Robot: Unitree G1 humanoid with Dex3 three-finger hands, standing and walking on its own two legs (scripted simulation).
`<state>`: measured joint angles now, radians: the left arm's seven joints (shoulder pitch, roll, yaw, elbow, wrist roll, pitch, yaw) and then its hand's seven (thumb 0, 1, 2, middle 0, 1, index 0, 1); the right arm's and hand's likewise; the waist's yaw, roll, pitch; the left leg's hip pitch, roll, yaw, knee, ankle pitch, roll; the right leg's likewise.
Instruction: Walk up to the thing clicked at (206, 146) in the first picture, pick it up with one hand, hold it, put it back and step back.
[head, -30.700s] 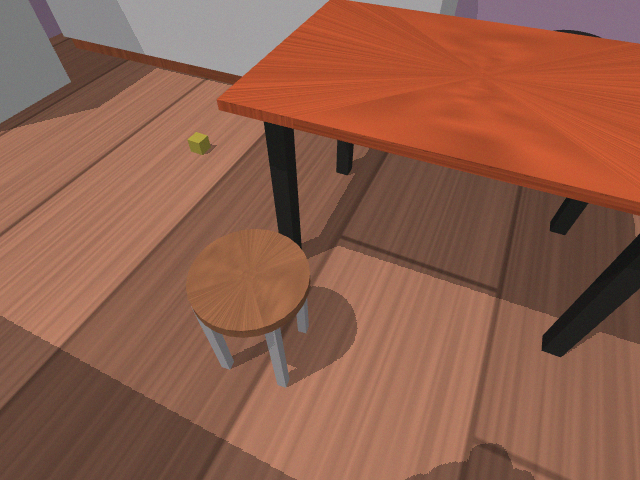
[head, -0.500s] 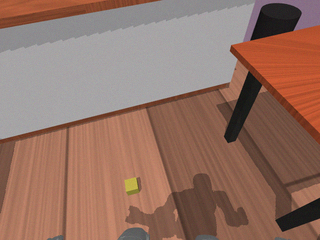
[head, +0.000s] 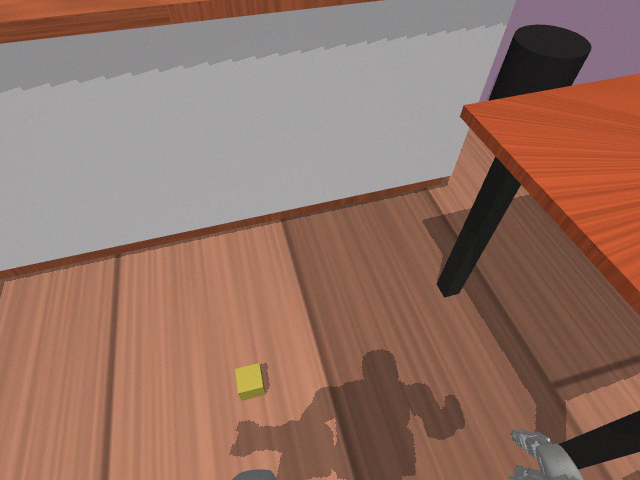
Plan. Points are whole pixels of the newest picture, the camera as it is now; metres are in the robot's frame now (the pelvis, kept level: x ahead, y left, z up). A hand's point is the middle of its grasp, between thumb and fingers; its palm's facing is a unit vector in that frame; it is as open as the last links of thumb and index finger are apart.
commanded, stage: walk up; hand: left
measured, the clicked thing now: (250, 381) +0.46 +0.22 -0.73
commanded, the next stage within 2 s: none
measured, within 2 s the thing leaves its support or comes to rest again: neither
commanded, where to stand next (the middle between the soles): +0.09 -0.03 m, yaw +1 degrees
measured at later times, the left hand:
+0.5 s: hand out of the picture +0.07 +0.25 -0.14, palm faces -0.02 -0.95 -0.32, open 7.4 cm
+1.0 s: hand out of the picture +0.07 +0.27 -0.15, palm faces +0.01 -0.93 -0.37, open 7.4 cm
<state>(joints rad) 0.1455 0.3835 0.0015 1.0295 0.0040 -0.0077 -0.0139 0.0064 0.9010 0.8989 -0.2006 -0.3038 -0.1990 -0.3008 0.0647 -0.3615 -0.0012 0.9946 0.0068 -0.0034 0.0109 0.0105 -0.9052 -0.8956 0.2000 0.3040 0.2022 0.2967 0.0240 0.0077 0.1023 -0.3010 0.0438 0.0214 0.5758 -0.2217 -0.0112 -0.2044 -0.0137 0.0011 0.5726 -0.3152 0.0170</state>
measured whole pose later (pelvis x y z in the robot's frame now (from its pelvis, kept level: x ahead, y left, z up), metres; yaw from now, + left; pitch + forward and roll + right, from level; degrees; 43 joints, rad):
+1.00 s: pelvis -0.02 -0.01 +0.01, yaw +1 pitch -2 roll +0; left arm 0.07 0.38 0.05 1.05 0.00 0.04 -0.01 0.00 0.90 0.90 -0.20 -0.30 -0.20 -0.30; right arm 0.03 -0.37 -0.04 1.07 0.01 0.03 0.01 0.01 -0.90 -0.90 0.20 0.30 0.20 0.30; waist 0.01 0.00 0.14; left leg -0.32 0.04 0.01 0.48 -0.14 -0.01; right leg -0.23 -0.01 -0.01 0.52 -0.25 0.01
